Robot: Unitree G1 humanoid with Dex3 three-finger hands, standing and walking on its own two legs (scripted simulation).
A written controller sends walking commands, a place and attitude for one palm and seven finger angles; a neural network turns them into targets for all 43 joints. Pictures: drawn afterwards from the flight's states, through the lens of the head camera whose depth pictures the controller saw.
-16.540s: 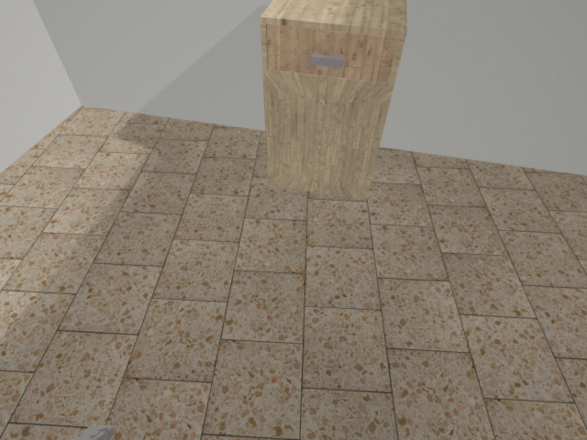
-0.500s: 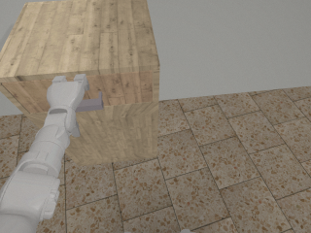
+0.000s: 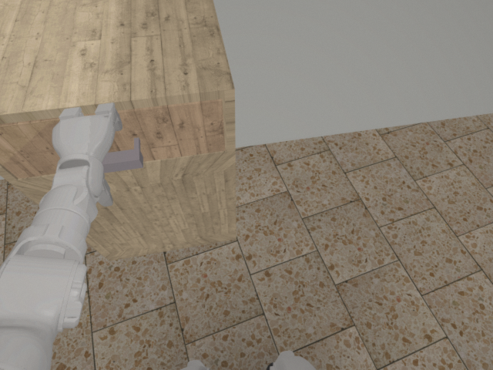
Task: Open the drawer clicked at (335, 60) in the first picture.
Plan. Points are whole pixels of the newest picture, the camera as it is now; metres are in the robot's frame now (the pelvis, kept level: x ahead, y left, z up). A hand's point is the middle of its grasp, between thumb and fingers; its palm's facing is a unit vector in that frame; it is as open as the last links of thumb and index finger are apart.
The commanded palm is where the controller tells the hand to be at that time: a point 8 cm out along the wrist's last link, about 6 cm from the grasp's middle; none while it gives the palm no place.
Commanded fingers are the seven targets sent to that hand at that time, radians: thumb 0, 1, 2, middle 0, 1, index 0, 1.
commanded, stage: move the hooked fingers above the handle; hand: left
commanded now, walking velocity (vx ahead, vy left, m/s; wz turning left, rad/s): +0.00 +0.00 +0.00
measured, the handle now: (113, 153) +0.54 +0.24 -0.04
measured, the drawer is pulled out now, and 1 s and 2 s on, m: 0.00 0.00 0.00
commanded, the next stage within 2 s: lower the fingers behind the handle in 0.40 s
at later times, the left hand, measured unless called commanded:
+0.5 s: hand (101, 152) +0.49 +0.23 +0.02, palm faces -0.04 -0.02 -1.00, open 13.7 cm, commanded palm +0.48 +0.23 +0.08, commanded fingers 0.00 -0.50 0.30 -0.30 -1.20 -0.30 -1.20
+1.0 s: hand (99, 169) +0.48 +0.24 -0.01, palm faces -0.04 -0.02 -1.00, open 13.8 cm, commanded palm +0.47 +0.24 +0.04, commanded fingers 0.00 -0.50 0.30 -0.30 -1.20 -0.30 -1.20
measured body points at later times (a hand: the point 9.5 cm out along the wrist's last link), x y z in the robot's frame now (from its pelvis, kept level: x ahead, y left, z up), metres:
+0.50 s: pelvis +0.01 +0.00 +0.00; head +0.11 +0.00 +0.44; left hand +0.49 +0.22 +0.08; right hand +0.02 -0.28 -0.13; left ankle -0.01 +0.10 -0.70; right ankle +0.00 -0.12 -0.70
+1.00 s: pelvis +0.00 +0.00 -0.02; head +0.12 +0.01 +0.42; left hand +0.48 +0.24 +0.04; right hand -0.01 -0.28 -0.14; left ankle -0.01 +0.10 -0.70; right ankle +0.00 -0.12 -0.70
